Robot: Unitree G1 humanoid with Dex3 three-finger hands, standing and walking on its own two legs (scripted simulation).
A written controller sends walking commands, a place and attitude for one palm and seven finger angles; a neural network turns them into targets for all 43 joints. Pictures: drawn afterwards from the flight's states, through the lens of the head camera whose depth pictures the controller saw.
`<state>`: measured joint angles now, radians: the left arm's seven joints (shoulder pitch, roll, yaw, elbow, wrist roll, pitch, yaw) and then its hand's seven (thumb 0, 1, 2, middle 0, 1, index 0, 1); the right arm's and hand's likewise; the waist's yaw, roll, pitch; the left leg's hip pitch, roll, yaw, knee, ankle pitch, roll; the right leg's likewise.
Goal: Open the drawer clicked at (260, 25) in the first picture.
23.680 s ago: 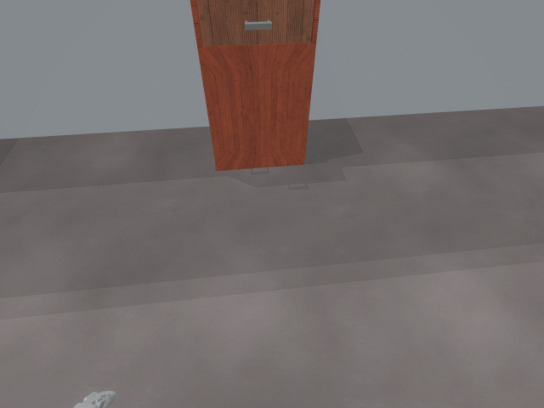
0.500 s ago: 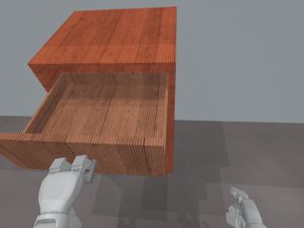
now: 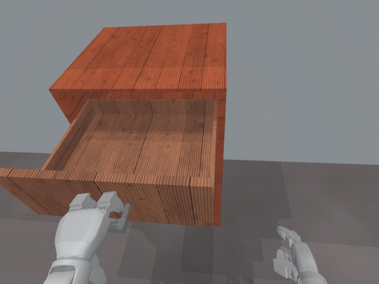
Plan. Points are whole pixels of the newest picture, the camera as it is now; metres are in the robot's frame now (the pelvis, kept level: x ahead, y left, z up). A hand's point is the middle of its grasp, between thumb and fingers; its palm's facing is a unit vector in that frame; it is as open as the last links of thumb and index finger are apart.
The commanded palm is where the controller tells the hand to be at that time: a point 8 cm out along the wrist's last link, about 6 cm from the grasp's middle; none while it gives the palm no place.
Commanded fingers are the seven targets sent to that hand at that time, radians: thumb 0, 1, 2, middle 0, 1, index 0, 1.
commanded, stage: lift the hand off the handle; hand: left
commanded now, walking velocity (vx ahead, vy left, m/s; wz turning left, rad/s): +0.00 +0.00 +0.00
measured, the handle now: (104, 215) +0.23 +0.23 +0.03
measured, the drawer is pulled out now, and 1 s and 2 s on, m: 0.29 0.29 0.29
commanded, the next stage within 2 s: draw the hand back to the body in 0.96 s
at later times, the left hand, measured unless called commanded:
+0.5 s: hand (77, 214) +0.19 +0.23 +0.12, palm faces +0.13 -0.13 -0.98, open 13.4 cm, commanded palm +0.15 +0.22 +0.18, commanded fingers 0.00 -0.50 0.30 -0.30 -1.20 -0.30 -1.20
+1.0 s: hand (65, 193) +0.20 +0.22 +0.17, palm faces +0.16 -0.12 -0.98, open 13.8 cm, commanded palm +0.16 +0.22 +0.23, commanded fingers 0.00 -0.50 0.30 -0.30 -1.20 -0.30 -1.20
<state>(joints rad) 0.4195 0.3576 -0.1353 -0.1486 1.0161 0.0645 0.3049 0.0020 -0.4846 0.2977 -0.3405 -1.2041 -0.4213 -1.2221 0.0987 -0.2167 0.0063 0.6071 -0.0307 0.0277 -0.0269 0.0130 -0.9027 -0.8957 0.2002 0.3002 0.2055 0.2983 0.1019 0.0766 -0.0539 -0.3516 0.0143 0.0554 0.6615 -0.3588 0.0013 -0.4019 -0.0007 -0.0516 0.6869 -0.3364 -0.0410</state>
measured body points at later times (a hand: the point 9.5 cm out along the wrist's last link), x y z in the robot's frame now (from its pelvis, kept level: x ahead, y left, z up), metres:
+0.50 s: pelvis +0.01 +0.01 +0.02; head +0.01 -0.04 +0.46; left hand +0.18 +0.23 +0.17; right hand +0.25 -0.18 -0.07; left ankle -0.01 +0.12 -0.72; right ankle +0.01 -0.09 -0.72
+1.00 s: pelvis +0.00 +0.01 +0.02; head -0.01 -0.05 +0.47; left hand +0.19 +0.23 +0.23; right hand +0.25 -0.17 -0.06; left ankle -0.01 +0.12 -0.72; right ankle +0.01 -0.09 -0.72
